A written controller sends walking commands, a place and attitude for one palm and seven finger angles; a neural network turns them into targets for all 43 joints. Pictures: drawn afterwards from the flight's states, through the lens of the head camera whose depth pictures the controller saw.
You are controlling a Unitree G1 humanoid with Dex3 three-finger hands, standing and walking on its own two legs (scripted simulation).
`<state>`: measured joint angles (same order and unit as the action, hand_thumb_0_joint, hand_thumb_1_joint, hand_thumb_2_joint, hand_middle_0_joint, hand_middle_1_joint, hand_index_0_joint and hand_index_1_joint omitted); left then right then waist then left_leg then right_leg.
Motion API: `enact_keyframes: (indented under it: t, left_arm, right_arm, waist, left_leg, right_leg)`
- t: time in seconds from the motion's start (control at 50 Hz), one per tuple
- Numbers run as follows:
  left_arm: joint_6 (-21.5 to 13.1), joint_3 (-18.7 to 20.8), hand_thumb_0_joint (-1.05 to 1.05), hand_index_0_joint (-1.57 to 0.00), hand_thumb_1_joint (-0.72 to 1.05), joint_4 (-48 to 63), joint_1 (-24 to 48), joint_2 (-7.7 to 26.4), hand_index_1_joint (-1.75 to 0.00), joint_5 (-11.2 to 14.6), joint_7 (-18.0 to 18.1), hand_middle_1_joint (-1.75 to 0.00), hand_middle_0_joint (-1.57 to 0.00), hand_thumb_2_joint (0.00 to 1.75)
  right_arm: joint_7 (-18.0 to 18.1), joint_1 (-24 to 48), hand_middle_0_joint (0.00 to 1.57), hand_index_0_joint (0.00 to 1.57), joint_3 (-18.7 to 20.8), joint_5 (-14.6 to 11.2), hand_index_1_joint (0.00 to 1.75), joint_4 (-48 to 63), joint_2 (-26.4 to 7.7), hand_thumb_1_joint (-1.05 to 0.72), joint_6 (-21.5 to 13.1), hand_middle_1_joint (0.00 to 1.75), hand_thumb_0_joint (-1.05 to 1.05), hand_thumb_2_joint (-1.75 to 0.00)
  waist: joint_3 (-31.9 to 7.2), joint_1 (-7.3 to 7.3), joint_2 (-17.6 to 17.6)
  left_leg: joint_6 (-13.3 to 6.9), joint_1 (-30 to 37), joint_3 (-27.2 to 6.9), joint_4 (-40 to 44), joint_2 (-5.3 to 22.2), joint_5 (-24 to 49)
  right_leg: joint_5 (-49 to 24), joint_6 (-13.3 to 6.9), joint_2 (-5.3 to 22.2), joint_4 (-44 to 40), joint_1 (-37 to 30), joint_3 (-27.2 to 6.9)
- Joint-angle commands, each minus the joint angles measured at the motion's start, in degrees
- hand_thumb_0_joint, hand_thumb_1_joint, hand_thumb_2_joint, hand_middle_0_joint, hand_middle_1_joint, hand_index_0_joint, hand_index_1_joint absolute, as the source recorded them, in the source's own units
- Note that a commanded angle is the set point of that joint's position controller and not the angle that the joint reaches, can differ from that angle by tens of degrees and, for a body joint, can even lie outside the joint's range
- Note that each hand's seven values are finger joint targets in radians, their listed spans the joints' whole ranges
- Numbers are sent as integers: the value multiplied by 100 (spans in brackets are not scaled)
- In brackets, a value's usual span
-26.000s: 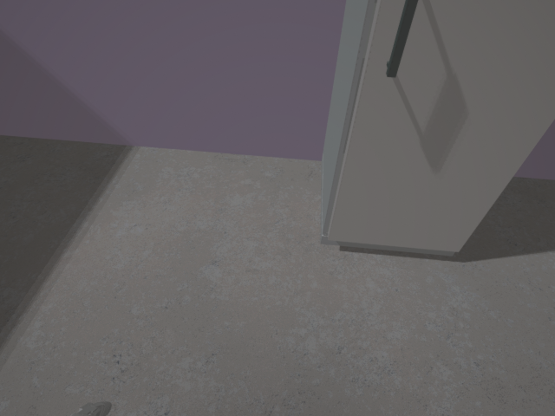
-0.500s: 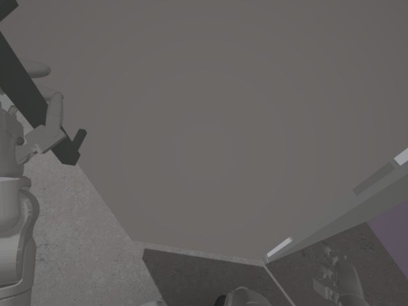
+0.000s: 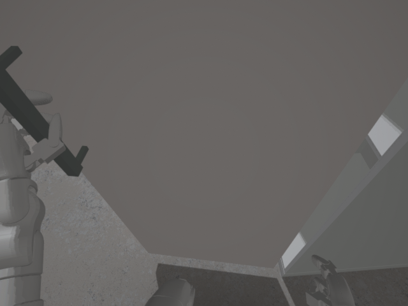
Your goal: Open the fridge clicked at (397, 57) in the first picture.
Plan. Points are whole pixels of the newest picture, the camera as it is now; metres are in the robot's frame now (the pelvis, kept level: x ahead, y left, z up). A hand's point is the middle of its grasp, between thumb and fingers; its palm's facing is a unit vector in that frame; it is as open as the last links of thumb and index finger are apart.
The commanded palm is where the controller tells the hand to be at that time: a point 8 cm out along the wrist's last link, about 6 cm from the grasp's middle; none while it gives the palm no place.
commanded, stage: stop walking and hold the door back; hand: left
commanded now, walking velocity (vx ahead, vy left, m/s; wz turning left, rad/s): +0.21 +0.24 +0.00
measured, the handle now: (48, 121) +0.35 +0.28 +0.20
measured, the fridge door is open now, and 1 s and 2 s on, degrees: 79 72 75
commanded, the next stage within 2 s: loosen the grip on the handle in 1.24 s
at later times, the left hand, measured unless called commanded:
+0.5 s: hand (56, 127) +0.34 +0.26 +0.20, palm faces +0.30 -0.93 -0.21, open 5.5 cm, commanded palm +0.32 +0.31 +0.17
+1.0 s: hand (67, 111) +0.37 +0.26 +0.20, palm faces +0.28 -0.95 -0.15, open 5.7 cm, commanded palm +0.32 +0.32 +0.17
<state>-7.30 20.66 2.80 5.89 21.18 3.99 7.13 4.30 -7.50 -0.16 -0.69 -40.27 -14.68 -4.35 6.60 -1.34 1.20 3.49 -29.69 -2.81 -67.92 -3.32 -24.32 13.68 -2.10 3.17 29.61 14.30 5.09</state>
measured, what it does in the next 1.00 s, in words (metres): walks backwards: left foot, then right foot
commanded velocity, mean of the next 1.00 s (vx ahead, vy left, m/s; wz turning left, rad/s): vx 0.13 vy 0.03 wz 0.00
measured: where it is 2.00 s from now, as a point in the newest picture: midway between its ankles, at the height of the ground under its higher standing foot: outside the picture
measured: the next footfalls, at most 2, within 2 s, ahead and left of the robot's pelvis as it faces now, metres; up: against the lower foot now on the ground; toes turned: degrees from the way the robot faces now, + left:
left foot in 0.34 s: -0.08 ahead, +0.12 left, +0.00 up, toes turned +9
right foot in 0.68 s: -0.08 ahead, -0.09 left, +0.00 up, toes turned -6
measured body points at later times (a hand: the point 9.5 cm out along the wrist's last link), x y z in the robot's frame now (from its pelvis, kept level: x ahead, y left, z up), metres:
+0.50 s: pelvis -0.12 +0.01 +0.01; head -0.08 +0.03 +0.46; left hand +0.31 +0.30 +0.21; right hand -0.03 -0.23 -0.11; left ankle -0.12 +0.12 -0.74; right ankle -0.07 -0.11 -0.66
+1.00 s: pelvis -0.10 +0.03 -0.01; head -0.06 +0.04 +0.43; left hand +0.35 +0.30 +0.21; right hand -0.02 -0.28 -0.10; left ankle -0.05 +0.14 -0.74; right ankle -0.08 -0.14 -0.74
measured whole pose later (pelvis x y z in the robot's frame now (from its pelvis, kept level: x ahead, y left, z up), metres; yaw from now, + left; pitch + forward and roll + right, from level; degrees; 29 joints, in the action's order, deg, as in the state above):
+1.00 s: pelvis -0.10 +0.03 -0.01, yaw -2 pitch -2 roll -1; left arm -12.5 22.3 -43.8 44.9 30.2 -0.1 0.1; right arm 6.2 -12.7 0.9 -2.2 -39.9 -18.5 -4.2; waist 6.8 6.7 -1.6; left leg -0.4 -18.3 3.7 -34.2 2.4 -14.0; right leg 16.4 2.8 3.3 33.6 15.3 -0.5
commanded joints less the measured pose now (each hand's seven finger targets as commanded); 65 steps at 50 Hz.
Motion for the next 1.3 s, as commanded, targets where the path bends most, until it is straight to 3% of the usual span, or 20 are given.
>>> enact_keyframes:
  t: [0.0, 0.18, 0.26, 0.28, 0.32, 0.34, 0.4, 0.52, 0.6, 0.62, 0.66, 0.68, 0.76, 0.88, 0.96, 1.0, 1.06, 1.18, 1.24, 1.28]
  left_arm:
    - [-357, 728, 0, -45, 90, -413, 2874, 2108, -140, -64, 137, -140, -45, 90]
    - [-558, -35, 0, -45, 90, -2131, 5445, 2151, -140, -127, 41, -140, -45, 90]
    - [-659, -254, 0, -45, 90, -2893, 6044, 2080, -140, -248, -2, -140, -45, 90]
    - [-742, -398, 0, -45, 90, -2922, 6277, 1991, -140, -192, -67, -140, -45, 90]
    - [-835, -643, 0, -45, 90, -2999, 7255, 1738, -140, -189, -100, -140, -45, 90]
    - [-708, -581, 0, -45, 90, -3141, 7767, 1902, -140, -228, -67, -140, -45, 90]
    - [-711, -174, 0, -45, 90, -4608, 7332, 2455, -140, -498, -178, -140, -45, 90]
    - [-627, -764, 0, -45, 90, -4769, 8133, 1883, -140, -415, -492, -140, -45, 90]
    - [-725, -199, 0, -45, 90, -4915, 7685, 2639, -140, -441, -484, -140, -45, 90]
    - [-741, -6, 0, -45, 90, -4869, 7457, 2860, -140, -458, -460, -140, -45, 90]
    - [-666, 837, 0, -45, 90, -4917, 6922, 3871, -140, -529, -383, -140, -45, 90]
    - [-517, 1035, 0, -45, 90, -5151, 6419, 3994, -140, -525, -344, -140, -45, 90]
    - [-633, 1263, 0, -45, 90, -4827, 6612, 3967, -140, -385, -360, -140, -45, 90]
    - [-792, 1033, 0, -45, 90, -3909, 5777, 3490, -140, -316, -409, -140, -45, 90]
    - [-842, 768, 0, -45, 90, -3110, 5575, 2952, -140, -263, -446, -140, -45, 90]
    - [-864, 787, 0, -45, 90, -2617, 5299, 2974, -140, -301, -441, -140, -45, 90]
    - [-851, 424, 0, -45, 90, -2262, 5326, 2515, -140, -323, -405, -140, -45, 90]
    - [-531, 519, 0, -45, 90, -2245, 5199, 2729, -140, -256, -330, -140, -45, 90]
    - [-475, 493, 0, -45, 90, -2442, 5350, 2604, -140, -225, -300, -140, -45, 90]
    - [-406, 199, 0, -45, 90, -2699, 5420, 2392, -140, -189, -335, -140, -45, 90]
  right_arm:
    - [108, 398, 20, 20, 194, -25, 30, 793, -580, -90, -96, 30, 0, -90]
    - [87, -24, 20, 20, 354, -76, 30, 632, -875, -90, -80, 30, 0, -90]
    - [101, -366, 20, 20, 290, -98, 30, 553, -822, -90, -85, 30, 0, -90]
    - [140, -455, 20, 20, 327, -132, 30, 564, -927, -90, -135, 30, 0, -90]
    - [154, -397, 20, 20, 291, -149, 30, 634, -1152, -90, -194, 30, 0, -90]
    - [171, -289, 20, 20, 226, -191, 30, 583, -952, -90, -249, 30, 0, -90]
    - [176, -571, 20, 20, 239, -221, 30, 330, -979, -90, -155, 30, 0, -90]
    - [270, -991, 20, 20, 153, -205, 30, 207, -899, -90, -158, 30, 0, -90]
    - [275, -922, 20, 20, 136, -185, 30, 241, -996, -90, -167, 30, 0, -90]
    - [224, -880, 20, 20, 177, -216, 30, 247, -974, -90, -165, 30, 0, -90]
    - [249, -692, 20, 20, 296, -217, 30, 423, -892, -90, -104, 30, 0, -90]
    - [258, -700, 20, 20, 306, -192, 30, 388, -970, -90, -116, 30, 0, -90]
    - [244, -600, 20, 20, 135, -191, 30, 248, -962, -90, -185, 30, 0, -90]
    - [255, -526, 20, 20, 209, -131, 30, 510, -970, -90, -174, 30, 0, -90]
    - [130, -526, 20, 20, 326, -205, 30, 849, -1166, -90, -151, 30, 0, -90]
    - [126, -395, 20, 20, 268, -85, 30, 891, -1007, -90, -179, 30, 0, -90]
    - [89, -507, 20, 20, 267, -73, 30, 850, -991, -90, -246, 30, 0, -90]
    - [150, -531, 20, 20, 219, -169, 30, 885, -869, -90, -199, 30, 0, -90]
    - [245, -381, 20, 20, 136, -155, 30, 820, -785, -90, -176, 30, 0, -90]
    - [297, -417, 20, 20, 124, -152, 30, 704, -859, -90, -137, 30, 0, -90]
  waist:
    - [-1639, 67, -778]
    - [-1836, -22, -1412]
    - [-2302, 123, -1204]
    - [-2241, 268, -490]
    - [-1676, 346, 2024]
    - [-1447, 267, 1510]
    - [-1569, 168, 366]
    - [-1929, 170, 973]
    - [-2198, 114, 905]
    - [-2436, 88, 382]
    - [-2407, -23, -1582]
    - [-2189, 15, -903]
    - [-1905, 166, -1432]
    - [-1948, 227, -553]
    - [-2135, 103, 700]
    - [-1985, 149, 1534]
    - [-2220, 136, 1434]
    - [-2703, 247, -560]
    - [-2590, 133, -957]
    - [-2537, 188, -521]
  left_leg:
    - [-68, -231, -55, -49, 223, 438]
    - [-338, 708, 800, 2592, 145, -301]
    - [-558, 2301, 1367, 4511, -103, -152]
    - [-687, 2843, 1048, 5072, 160, -95]
    - [-1498, 3009, -1909, 6104, 2324, -1434]
    - [-1701, 2682, -2113, 6119, 2622, -468]
    - [-1675, 2721, -1684, 5640, 2389, -331]
    - [-1395, 3049, -329, 4739, 1967, 2495]
    - [-878, 1909, 280, 3675, 1564, 2664]
    - [-740, 1143, 476, 2905, 1381, 2469]
    - [-346, -853, 451, 461, 490, -746]
    - [-331, -1027, 29, 46, 593, -805]
    - [-312, -2, 204, 989, 754, -36]
    - [-215, 1977, 839, 3646, 408, 1739]
    - [-769, 2094, -723, 4457, 1714, 3434]
    - [-1137, 2119, -1136, 4708, 2097, 4163]
    - [-933, 2309, -455, 4043, 1827, 4059]
    - [-255, 1319, 475, 3154, 826, 2364]
    - [-350, 1369, 403, 3406, 788, 1851]
    - [-445, 2061, 359, 3783, 968, 3133]
  right_leg:
    - [-1764, 3, 1658, -946, -1124, -1310]
    - [1956, -153, 1619, -2108, -984, -1661]
    - [2344, 7, 1052, -1804, -464, -941]
    - [2114, 131, 725, -1120, -37, -750]
    - [1611, 436, -381, 1662, 1788, 312]
    - [1386, 285, -398, 3017, 2074, -261]
    - [574, 377, -53, 3665, 2511, -696]
    - [762, 436, -128, 1737, 1504, -77]
    - [143, 368, -378, -462, -919, 207]
    - [-143, 157, 40, -636, -1978, -358]
    - [-2184, -893, 2169, -1008, -2781, -3139]
    - [-2773, -976, 2355, -882, -2681, -2768]
    - [-1516, -510, 1485, -862, -1279, -1156]
    - [-1239, -110, 791, -486, -496, -507]
    - [307, 321, -391, 665, -193, -225]
    - [1354, 346, -351, 1301, 194, -262]
    - [953, 281, -303, 361, -113, -252]
    - [-3730, -18, 707, -167, -1663, -1013]
    - [-3930, -9, 783, -51, -1581, -971]
    - [-3179, 207, 495, -18, -1043, -658]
